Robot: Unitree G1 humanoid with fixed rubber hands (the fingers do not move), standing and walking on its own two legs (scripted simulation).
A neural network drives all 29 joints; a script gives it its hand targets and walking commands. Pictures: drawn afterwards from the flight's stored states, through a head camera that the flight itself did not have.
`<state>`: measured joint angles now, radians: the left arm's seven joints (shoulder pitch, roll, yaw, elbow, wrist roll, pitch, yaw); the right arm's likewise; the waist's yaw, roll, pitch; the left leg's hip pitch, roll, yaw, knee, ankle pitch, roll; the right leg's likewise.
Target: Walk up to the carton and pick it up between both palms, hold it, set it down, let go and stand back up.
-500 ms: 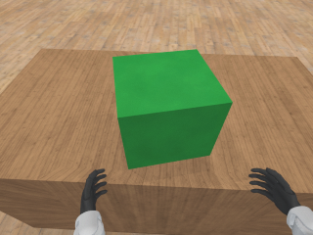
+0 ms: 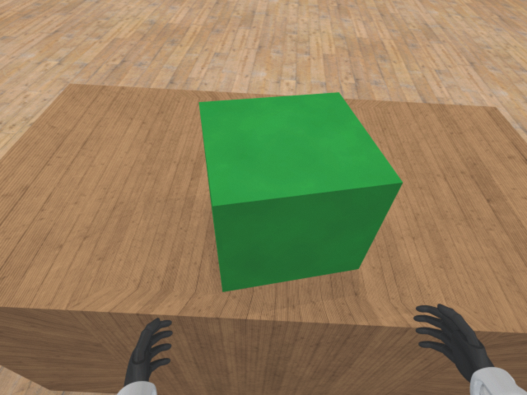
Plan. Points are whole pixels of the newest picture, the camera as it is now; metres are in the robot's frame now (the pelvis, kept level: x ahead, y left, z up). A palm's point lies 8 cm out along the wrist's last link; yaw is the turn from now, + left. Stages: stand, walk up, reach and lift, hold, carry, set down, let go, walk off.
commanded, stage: set down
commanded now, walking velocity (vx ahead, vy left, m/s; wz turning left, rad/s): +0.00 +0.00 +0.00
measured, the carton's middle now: (282, 189) +0.48 -0.02 +0.03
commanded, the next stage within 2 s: let go in 0.46 s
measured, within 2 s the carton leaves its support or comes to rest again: neither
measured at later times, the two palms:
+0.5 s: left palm out of the picture +0.14 +0.23 -0.10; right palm (456, 363) +0.18 -0.27 -0.02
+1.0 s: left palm (135, 391) +0.16 +0.21 -0.09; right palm (454, 368) +0.17 -0.27 -0.02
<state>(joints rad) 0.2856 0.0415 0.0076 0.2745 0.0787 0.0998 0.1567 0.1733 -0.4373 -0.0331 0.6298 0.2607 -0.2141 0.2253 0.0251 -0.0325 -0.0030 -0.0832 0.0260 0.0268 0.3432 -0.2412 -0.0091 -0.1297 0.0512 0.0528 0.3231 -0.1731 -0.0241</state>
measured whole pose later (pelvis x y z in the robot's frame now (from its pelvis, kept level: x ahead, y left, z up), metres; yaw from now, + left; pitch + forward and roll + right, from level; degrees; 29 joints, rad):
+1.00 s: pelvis -0.01 +0.01 +0.00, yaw -1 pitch -6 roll -1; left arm 0.16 0.12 0.04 0.60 0.10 0.09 0.05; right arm 0.10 -0.30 -0.07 0.66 0.08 -0.20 0.05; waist -0.01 -0.03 0.07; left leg -0.01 0.02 0.05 0.39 -0.27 0.00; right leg -0.06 0.03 0.04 0.36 -0.19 -0.01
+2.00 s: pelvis -0.05 +0.01 -0.01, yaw +0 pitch -2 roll +0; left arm 0.29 0.24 0.02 0.84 0.01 -0.01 0.00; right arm 0.42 -0.25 -0.01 0.72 -0.01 -0.03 -0.01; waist 0.00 0.00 0.01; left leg -0.22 0.00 0.04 0.51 -0.26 0.02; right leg -0.27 0.02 0.04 0.48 -0.18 0.01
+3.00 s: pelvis -0.02 +0.01 -0.01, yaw -1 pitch -2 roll +0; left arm 0.28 0.23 -0.01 0.95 0.00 -0.01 0.03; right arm 0.37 -0.23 0.00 0.85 0.00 -0.01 -0.03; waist 0.00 0.01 0.01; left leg -0.16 0.00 0.03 0.46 -0.27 0.01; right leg -0.22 0.01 0.05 0.46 -0.21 0.01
